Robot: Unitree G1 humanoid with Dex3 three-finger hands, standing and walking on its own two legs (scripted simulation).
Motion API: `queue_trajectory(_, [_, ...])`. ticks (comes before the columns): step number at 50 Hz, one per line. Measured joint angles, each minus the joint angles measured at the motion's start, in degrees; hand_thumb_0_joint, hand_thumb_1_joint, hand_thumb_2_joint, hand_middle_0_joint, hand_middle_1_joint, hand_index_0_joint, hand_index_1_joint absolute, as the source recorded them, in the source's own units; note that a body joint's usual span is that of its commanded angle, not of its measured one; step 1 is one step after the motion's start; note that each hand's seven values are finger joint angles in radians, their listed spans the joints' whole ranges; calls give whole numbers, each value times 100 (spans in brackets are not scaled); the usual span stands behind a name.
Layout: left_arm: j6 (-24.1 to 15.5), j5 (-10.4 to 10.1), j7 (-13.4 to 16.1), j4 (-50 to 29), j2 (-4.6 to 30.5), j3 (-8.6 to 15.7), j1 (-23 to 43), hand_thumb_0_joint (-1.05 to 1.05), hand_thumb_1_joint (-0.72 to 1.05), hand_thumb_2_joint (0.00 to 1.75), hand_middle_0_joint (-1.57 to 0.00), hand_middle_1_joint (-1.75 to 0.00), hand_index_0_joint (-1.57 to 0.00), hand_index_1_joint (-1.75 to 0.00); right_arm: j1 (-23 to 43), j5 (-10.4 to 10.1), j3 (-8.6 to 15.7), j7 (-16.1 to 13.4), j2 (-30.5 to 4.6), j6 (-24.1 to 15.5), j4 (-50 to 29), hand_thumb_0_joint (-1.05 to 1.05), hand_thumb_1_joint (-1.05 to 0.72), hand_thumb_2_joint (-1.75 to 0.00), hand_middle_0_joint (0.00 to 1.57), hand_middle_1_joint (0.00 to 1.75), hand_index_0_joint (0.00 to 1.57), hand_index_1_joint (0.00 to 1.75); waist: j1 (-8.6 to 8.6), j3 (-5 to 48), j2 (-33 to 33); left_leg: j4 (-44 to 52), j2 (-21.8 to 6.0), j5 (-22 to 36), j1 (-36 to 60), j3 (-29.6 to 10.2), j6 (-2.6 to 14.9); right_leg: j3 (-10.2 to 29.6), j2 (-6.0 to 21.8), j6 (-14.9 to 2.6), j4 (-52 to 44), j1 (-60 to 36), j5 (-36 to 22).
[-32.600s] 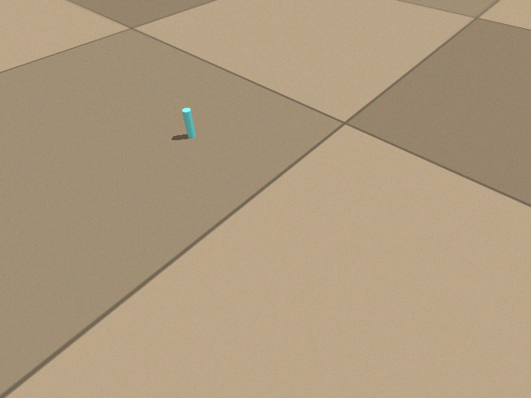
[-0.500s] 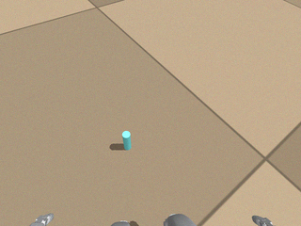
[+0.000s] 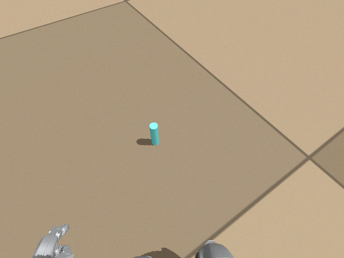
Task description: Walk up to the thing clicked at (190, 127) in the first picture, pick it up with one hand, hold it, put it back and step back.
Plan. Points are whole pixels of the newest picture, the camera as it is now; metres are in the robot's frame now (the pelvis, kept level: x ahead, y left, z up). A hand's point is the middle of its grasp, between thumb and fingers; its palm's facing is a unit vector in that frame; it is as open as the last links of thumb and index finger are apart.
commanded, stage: step back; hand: left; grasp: from the side
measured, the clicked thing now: (154, 134) +0.85 +0.14 -0.65
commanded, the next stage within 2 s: stand in 1.52 s
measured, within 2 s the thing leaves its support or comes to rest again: neither
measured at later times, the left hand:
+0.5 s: hand out of the picture -0.10 +0.23 -0.12, palm faces -0.04 -0.90 -0.43, open 7.4 cm
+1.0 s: hand out of the picture -0.19 +0.23 -0.13, palm faces +0.05 -0.93 -0.38, open 7.4 cm
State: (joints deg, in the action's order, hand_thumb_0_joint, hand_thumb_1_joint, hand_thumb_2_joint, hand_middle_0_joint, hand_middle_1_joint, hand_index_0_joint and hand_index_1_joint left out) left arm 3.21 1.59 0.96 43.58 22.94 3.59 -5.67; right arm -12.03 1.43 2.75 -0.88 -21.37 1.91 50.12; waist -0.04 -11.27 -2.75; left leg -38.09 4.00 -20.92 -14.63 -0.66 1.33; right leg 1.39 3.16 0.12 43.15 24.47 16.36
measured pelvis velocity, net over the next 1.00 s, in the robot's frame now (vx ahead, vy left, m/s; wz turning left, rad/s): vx -0.22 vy -0.04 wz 0.02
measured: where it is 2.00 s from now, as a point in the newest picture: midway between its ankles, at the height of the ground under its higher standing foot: outside the picture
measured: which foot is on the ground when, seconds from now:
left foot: down 0.00-0.32, up 0.34-0.60, down 0.62-0.90, up 0.92-1.00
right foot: up 0.00-0.28, down 0.30-1.00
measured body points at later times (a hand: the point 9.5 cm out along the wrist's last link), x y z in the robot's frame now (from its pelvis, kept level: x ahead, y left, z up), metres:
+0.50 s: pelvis -0.18 -0.04 +0.01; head -0.14 -0.06 +0.46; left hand -0.10 +0.28 -0.09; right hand -0.08 -0.36 -0.11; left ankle -0.16 +0.10 -0.64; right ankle -0.16 -0.15 -0.71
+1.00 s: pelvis -0.22 -0.04 +0.01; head -0.22 -0.05 +0.46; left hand -0.19 +0.27 -0.11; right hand -0.14 -0.35 -0.11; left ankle -0.22 +0.09 -0.69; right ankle -0.19 -0.15 -0.71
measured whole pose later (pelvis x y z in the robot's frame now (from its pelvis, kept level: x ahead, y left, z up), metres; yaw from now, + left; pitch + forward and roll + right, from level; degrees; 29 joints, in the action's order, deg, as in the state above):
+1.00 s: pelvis -0.22 -0.04 +0.01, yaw +1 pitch -3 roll -1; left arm -1.9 2.3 -0.8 56.9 20.2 3.4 -14.7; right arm -12.7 1.7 3.0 0.8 -21.6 0.7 55.9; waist -1.9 -3.4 1.8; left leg -48.9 1.2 -27.2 -19.2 -4.6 0.7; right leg -1.2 -1.1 -2.2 33.2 14.7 15.7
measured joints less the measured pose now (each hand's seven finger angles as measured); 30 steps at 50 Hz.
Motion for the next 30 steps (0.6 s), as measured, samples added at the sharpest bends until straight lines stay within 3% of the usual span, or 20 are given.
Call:
queue_trajectory(3, [93,-50,53,107,-14,23,57,0,90,90,-20,-30,-20,-30,39,41,-71,74,85,-16,6,1,-90,-90,20,30,20,30,68,-25,33,-63,-147,141,-171,-73,43,467,-579,-89,1314,295,1237])
queue_trajectory(5, [111,-91,50,179,-3,28,6,0,90,90,-20,-30,-20,-30,69,52,-109,47,136,-31,-7,1,-90,-90,20,30,20,30,72,52,29,104,-255,340,-227,-78,21,642,-854,-123,2159,402,1363])
queue_trajectory(7, [91,-96,26,216,-12,34,-76,0,90,90,-20,-30,-20,-30,128,51,-109,18,135,-39,-60,1,-90,-90,20,30,20,30,47,107,62,203,-366,506,-318,-63,11,629,-919,-81,2467,315,1371])
queue_trajectory(11, [51,-61,-26,283,-26,31,-250,0,90,90,-20,-30,-20,-30,339,72,-72,1,57,-40,-275,1,-90,-90,20,30,20,30,-12,122,146,195,-560,749,-600,17,-27,456,-711,58,1711,-248,1427])
queue_trajectory(15, [-25,-38,-75,431,-13,26,-381,0,90,90,-20,-30,-20,-30,552,35,-72,42,-86,20,-466,1,-90,-90,20,30,20,30,-87,169,227,-64,-716,910,-1050,97,-207,167,-446,-23,-174,-1050,825])
queue_trajectory(17, [-74,23,-79,559,-152,27,-404,0,90,90,-20,-30,-20,-30,680,-16,-29,33,-215,94,-430,1,-90,-90,20,30,20,30,-32,103,562,-356,-814,685,-1274,-203,-190,-27,-636,-74,-404,-1107,757])
queue_trajectory(19, [-80,61,-117,577,-184,-18,-540,0,90,90,-20,-30,-20,-30,647,-49,12,-36,-184,175,-338,1,-90,-90,20,30,20,30,-112,201,490,-1209,-365,-346,-1526,-549,-177,20,-538,-131,-244,-898,659])
queue_trajectory(20, [-83,60,-112,593,-198,-36,-599,0,90,89,-20,-30,-21,-30,599,-70,14,-50,-179,197,-302,1,-90,-90,20,30,20,30,-162,248,433,-1745,-130,-550,-1624,-665,-182,67,-463,-145,-261,-839,578])
queue_trajectory(22, [-83,83,-80,651,-238,-50,-651,0,90,89,-20,-30,-21,-30,468,-110,9,-50,-209,171,-246,1,-90,-90,20,30,20,30,-168,316,411,-2523,171,-571,-1692,-777,-188,55,-347,-142,-394,-780,389])
queue_trajectory(24, [-111,112,-58,661,-242,-33,-659,0,90,89,-20,-30,-21,-30,308,-97,5,-32,-230,123,-178,1,-90,-90,20,30,20,30,-160,368,413,-2805,233,-521,-1551,-716,-228,-1,-272,-151,-480,-708,249])
queue_trajectory(27, [-197,149,-54,617,-198,4,-624,1,90,89,-20,-30,-21,-30,46,-38,10,25,-236,109,1,1,-90,-90,20,30,20,30,-147,451,439,-2236,48,-627,-1023,-520,-268,-171,-198,-171,-513,-606,135])
queue_trajectory(30, [-260,151,-83,581,-106,33,-579,0,90,89,-20,-30,-21,-30,-157,14,21,101,-197,82,263,1,-90,-90,20,30,20,30,-140,549,394,-849,-193,-945,-299,-250,-207,-351,-82,-168,-417,-490,117])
